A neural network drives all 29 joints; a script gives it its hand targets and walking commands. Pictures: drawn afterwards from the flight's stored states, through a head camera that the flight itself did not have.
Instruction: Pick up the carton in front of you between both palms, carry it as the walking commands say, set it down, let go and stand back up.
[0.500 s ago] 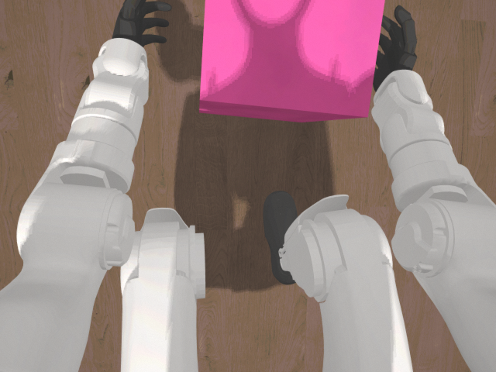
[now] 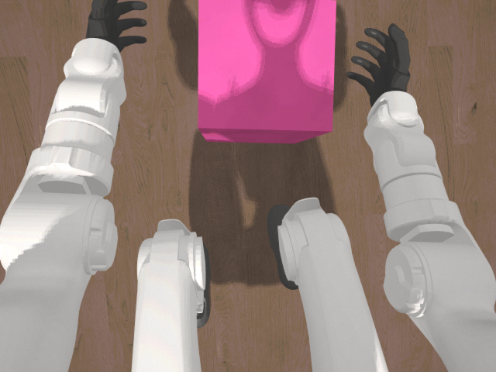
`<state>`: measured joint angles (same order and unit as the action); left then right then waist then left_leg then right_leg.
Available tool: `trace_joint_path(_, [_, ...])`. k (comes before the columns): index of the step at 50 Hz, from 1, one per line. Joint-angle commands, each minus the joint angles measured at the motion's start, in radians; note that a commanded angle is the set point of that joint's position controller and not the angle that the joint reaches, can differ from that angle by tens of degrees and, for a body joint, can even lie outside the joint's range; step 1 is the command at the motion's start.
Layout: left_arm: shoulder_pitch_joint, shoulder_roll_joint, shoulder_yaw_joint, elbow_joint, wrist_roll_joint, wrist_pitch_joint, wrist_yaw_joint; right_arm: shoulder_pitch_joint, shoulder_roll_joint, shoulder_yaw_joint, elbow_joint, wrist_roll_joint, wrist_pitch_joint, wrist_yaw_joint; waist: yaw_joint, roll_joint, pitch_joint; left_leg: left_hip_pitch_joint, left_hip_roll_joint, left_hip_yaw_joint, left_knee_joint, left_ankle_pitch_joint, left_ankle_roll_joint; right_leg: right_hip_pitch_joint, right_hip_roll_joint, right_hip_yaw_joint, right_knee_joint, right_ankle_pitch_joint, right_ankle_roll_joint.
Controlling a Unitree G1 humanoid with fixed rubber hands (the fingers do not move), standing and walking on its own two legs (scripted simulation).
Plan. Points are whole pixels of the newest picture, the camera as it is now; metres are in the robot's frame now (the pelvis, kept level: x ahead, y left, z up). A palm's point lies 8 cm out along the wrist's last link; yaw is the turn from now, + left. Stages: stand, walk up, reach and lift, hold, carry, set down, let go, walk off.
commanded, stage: set down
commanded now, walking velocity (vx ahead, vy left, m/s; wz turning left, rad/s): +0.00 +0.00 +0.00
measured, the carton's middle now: (258, 85) +0.53 -0.08 -0.31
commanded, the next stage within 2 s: let go in 0.68 s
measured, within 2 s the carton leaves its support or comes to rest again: neither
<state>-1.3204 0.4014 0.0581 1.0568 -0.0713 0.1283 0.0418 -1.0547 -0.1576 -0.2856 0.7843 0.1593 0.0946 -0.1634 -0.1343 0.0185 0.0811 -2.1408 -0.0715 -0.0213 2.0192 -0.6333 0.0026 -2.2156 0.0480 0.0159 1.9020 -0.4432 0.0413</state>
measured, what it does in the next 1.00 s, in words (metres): rises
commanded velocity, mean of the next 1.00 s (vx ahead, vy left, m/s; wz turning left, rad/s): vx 0.00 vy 0.00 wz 0.00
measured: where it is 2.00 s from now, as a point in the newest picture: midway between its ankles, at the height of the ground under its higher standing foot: (242, 279)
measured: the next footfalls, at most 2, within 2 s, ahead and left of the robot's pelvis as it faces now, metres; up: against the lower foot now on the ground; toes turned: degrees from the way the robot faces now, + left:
none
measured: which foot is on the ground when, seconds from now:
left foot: down 0.00-1.00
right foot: down 0.00-1.00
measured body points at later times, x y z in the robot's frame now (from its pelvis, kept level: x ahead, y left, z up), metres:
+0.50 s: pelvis +0.02 +0.00 +0.13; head +0.33 +0.00 +0.46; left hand +0.58 +0.15 +0.02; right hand +0.48 -0.24 +0.02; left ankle +0.08 +0.11 -0.40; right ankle +0.14 -0.12 -0.40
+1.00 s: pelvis +0.07 -0.01 +0.26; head +0.31 +0.00 +0.63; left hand +0.49 +0.18 +0.14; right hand +0.42 -0.24 +0.14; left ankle +0.08 +0.11 -0.40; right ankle +0.14 -0.12 -0.40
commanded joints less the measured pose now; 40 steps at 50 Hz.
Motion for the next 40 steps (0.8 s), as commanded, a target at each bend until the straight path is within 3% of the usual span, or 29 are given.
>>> trace_joint_path(1, [-0.231, 0.104, 0.038, -0.098, 0.015, -0.022, -0.017, -0.161, -0.076, -0.016, -0.12, -0.024, -0.008, 0.005, -0.02, 0.069, -1.047, 0.4, -0.004, 0.041, -0.279, 0.191, 0.016, 0.707, 0.005, -0.105, -0.15, 0.274, 0.026])
trace_joint_path(8, [-0.183, 0.092, 0.046, -0.158, 0.033, -0.006, -0.048, -0.076, -0.067, -0.047, -0.179, -0.059, 0.012, 0.008, -0.04, 0.122, -1.149, 0.52, -0.015, 0.052, -0.385, 0.247, -0.008, 0.78, 0.014, -0.113, -0.262, 0.318, 0.023])
trace_joint_path(14, [-0.146, 0.098, 0.068, -0.236, 0.054, 0.018, -0.064, -0.029, -0.06, -0.049, -0.258, -0.062, 0.035, 0.017, -0.033, 0.145, -1.216, 0.65, -0.023, 0.06, -0.485, 0.315, -0.019, 0.87, 0.022, -0.116, -0.366, 0.371, 0.023])
trace_joint_path(21, [-0.1, 0.098, 0.096, -0.247, 0.072, 0.027, -0.087, 0.008, -0.04, -0.046, -0.277, -0.069, 0.046, 0.03, -0.024, 0.13, -1.188, 0.748, -0.024, 0.055, -0.62, 0.359, -0.019, 0.966, 0.022, -0.107, -0.502, 0.406, 0.027])
trace_joint_path(33, [-0.045, 0.068, 0.129, -0.179, 0.107, 0.008, -0.118, 0.063, -0.009, -0.078, -0.239, -0.121, 0.029, 0.058, -0.036, 0.115, -1.073, 0.915, -0.016, 0.021, -0.87, 0.404, -0.02, 1.101, 0.005, -0.088, -0.747, 0.423, 0.028])
trace_joint_path(40, [0.135, -0.002, 0.184, -0.209, 0.177, -0.012, -0.091, 0.221, -0.002, -0.071, -0.25, -0.183, 0.002, 0.105, -0.004, 0.099, -1.131, 1.082, -0.014, 0.011, -0.989, 0.518, -0.027, 1.254, 0.005, -0.083, -0.852, 0.491, 0.018])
